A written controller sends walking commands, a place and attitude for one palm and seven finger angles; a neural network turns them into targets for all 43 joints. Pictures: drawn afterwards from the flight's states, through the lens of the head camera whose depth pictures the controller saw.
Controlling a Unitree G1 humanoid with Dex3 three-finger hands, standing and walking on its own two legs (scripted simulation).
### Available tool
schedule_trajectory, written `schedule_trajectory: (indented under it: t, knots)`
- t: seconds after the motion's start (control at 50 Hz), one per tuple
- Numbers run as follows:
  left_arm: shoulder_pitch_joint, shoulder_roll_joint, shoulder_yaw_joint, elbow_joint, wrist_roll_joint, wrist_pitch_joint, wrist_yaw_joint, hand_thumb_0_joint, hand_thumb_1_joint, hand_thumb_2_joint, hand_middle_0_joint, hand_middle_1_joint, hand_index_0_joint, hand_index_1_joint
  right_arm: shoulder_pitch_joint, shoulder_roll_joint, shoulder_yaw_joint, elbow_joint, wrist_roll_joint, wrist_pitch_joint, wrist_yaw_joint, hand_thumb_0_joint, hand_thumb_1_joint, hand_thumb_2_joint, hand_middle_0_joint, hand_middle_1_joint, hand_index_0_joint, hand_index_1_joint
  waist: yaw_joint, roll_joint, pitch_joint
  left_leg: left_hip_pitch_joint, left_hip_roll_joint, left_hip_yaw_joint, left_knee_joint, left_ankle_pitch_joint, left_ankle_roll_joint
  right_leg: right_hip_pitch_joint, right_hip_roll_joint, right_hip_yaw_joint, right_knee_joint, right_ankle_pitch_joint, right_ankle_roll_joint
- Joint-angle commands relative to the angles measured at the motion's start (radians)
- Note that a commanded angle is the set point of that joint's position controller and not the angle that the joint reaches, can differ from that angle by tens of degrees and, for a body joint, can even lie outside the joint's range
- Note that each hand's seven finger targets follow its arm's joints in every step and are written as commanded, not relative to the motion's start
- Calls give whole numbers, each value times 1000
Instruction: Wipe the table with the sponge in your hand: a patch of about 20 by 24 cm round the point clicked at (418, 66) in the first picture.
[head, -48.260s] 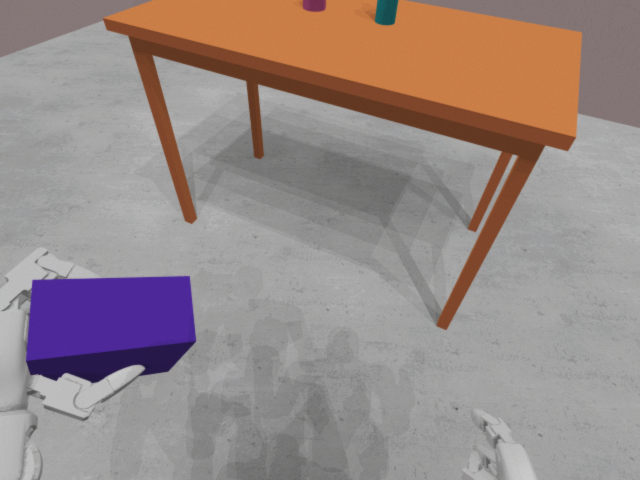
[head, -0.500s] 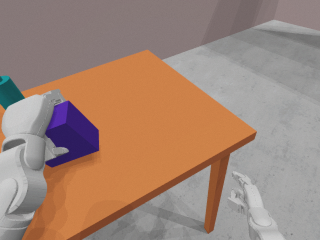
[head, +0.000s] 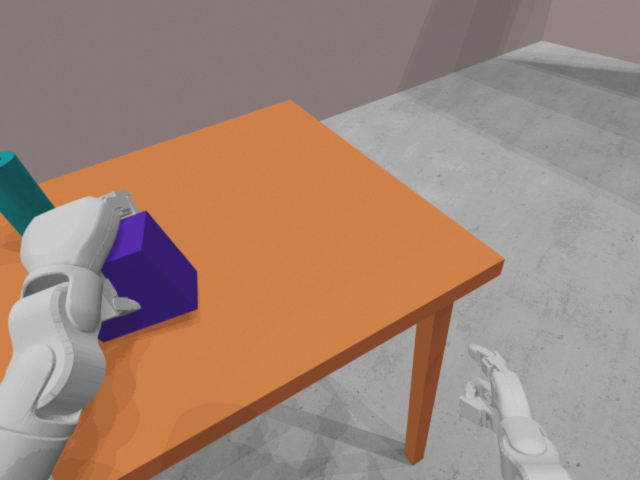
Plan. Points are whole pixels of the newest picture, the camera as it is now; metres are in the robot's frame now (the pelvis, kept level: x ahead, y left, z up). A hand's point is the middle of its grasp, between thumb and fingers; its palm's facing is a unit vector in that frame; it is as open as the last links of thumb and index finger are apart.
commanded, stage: move the sponge above the wiping area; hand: left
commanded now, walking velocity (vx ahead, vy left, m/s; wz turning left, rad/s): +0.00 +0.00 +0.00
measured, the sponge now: (133, 288) +0.27 +0.28 +0.14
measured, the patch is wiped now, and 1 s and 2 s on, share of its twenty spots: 0.15 0.15 0.15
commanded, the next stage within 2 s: lower the sponge onto the table in 1.88 s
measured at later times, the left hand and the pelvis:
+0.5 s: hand (108, 255) +0.26 +0.27 +0.21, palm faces +0.27 -0.11 -0.96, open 10.5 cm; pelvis +0.01 +0.00 +0.00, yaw +0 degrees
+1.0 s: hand (100, 254) +0.26 +0.28 +0.21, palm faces +0.28 -0.12 -0.95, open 10.5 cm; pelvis +0.01 +0.00 +0.00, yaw +0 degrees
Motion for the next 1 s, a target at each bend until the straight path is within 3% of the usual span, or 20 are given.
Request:
schedule_trajectory:
  t: [0.0,0.02,0.08,0.12,0.16,0.24,0.32,0.36,0.42,0.44,0.52,0.56,0.6,0.64,0.72,0.78,0.9,0.92,0.96,0.98]
  knots:
    - [-339,288,191,-180,58,-25,51,0,100,1300,-1200,-1600,-1200,-1600,-264,-72,-37,-186,-6,-65,-9,0,-900,-900,200,300,200,300,6,-62,-217,56,1,-60,-40,96,11,57,-73,131,-109,68,-5]
    - [-371,293,191,-207,60,-22,50,0,100,1300,-1200,-1600,-1200,-1600,-305,-67,-27,-200,-5,-74,-12,0,-900,-900,200,300,200,300,17,-25,-221,61,-2,-67,-38,91,11,58,-64,159,-112,56,-23]
    - [-364,266,170,-190,64,-33,59,0,100,1300,-1200,-1600,-1200,-1600,-260,-68,-38,-185,-6,-76,-9,0,-900,-900,200,300,200,300,5,-61,-226,68,-3,-62,-38,123,11,60,-72,124,-101,90,-8]
    - [-360,279,192,-197,52,-25,58,0,100,1300,-1200,-1600,-1200,-1600,-296,-63,-31,-195,-6,-79,-11,0,-900,-900,200,300,200,300,22,-45,-221,65,-1,-69,-36,114,10,62,-64,154,-105,89,-25]
    - [-357,258,177,-181,55,-29,62,0,100,1300,-1200,-1600,-1200,-1600,-257,-68,-37,-181,-5,-76,-6,0,-900,-900,200,300,200,300,6,-76,-225,64,2,-62,-39,132,7,64,-71,119,-95,108,-9]
    - [-277,249,197,-264,34,-24,62,0,100,1300,-1200,-1600,-1200,-1600,-268,-60,-40,-197,-2,-72,4,0,-900,-900,200,300,200,300,19,-63,-271,77,6,-55,-26,181,8,96,-74,119,-74,179,-10]
    - [-188,261,233,-303,12,-2,62,0,100,1300,-1200,-1600,-1200,-1600,-291,-61,-35,-215,-3,-57,12,0,-900,-900,200,300,200,300,29,-71,-236,63,6,-62,-25,193,9,89,-59,135,-81,216,-19]
    - [-222,243,212,-294,15,-7,69,0,100,1300,-1200,-1600,-1200,-1600,-252,-61,-38,-206,-2,-52,12,0,-900,-900,200,300,200,300,10,-103,-216,67,10,-56,-31,183,8,66,-64,103,-84,190,-2]
    - [-243,267,225,-271,16,4,70,0,100,1300,-1200,-1600,-1200,-1600,-281,-64,-29,-211,-1,-48,2,0,-900,-900,200,300,200,300,17,-75,-185,60,9,-62,-40,135,8,46,-54,129,-107,132,-16]
    - [-278,242,194,-285,22,-3,72,0,100,1300,-1200,-1600,-1200,-1600,-258,-61,-31,-207,3,-47,0,0,-900,-900,200,300,200,300,3,-81,-206,69,9,-56,-45,131,8,47,-63,104,-101,110,-3]
    - [-296,226,167,-297,22,1,69,0,100,1300,-1200,-1600,-1200,-1600,-296,-56,-27,-219,2,-61,-6,0,-900,-900,200,300,200,300,14,-38,-205,85,4,-64,-45,126,10,46,-56,126,-111,107,-19]
    - [-346,197,124,-273,33,-5,72,0,100,1300,-1200,-1600,-1200,-1600,-262,-57,-29,-204,1,-63,-7,0,-900,-900,200,300,200,300,-5,-56,-193,90,3,-64,-55,115,8,32,-60,98,-113,82,-7]
    - [-360,197,118,-295,36,-11,73,0,100,1300,-1200,-1600,-1200,-1600,-264,-56,-33,-208,0,-62,-8,0,-900,-900,200,300,200,300,2,-47,-210,101,2,-66,-61,112,10,44,-60,99,-113,82,-9]
    - [-363,231,153,-317,46,-8,78,0,100,1300,-1200,-1600,-1200,-1600,-270,-54,-33,-210,0,-69,-7,0,-900,-900,200,300,200,300,13,-45,-257,103,4,-67,-55,143,8,74,-58,108,-96,103,-17]
    - [-277,279,227,-294,35,13,79,0,100,1300,-1200,-1600,-1200,-1600,-293,-57,-29,-210,-3,-50,5,0,-900,-900,200,300,200,300,33,-48,-235,77,6,-68,-53,180,6,92,-47,136,-96,163,-31]
    - [-208,282,249,-290,16,12,76,0,100,1300,-1200,-1600,-1200,-1600,-262,-61,-34,-208,-3,-31,15,0,-900,-900,200,300,200,300,27,-98,-236,60,7,-52,-42,198,5,104,-60,115,-88,198,-8]
    - [-153,248,228,-307,-11,13,62,0,100,1300,-1200,-1600,-1200,-1600,-258,-64,-37,-222,4,-31,13,0,-900,-900,200,300,200,300,16,-90,-224,56,9,-47,-22,172,11,82,-71,116,-89,192,1]
    - [-159,245,221,-332,-11,18,58,0,100,1300,-1200,-1600,-1200,-1600,-292,-62,-30,-234,6,-39,10,0,-900,-900,200,300,200,300,19,-52,-219,63,6,-52,-22,163,12,70,-61,132,-96,181,-11]
    - [-184,251,220,-313,-3,8,65,0,100,1300,-1200,-1600,-1200,-1600,-253,-66,-36,-216,4,-45,6,0,-900,-900,200,300,200,300,6,-97,-212,62,7,-54,-20,161,11,61,-68,114,-91,169,0]
    - [-194,239,202,-344,-2,2,64,0,100,1300,-1200,-1600,-1200,-1600,-259,-64,-37,-222,4,-47,5,0,-900,-900,200,300,200,300,5,-76,-216,73,4,-54,-21,159,13,61,-70,116,-94,167,1]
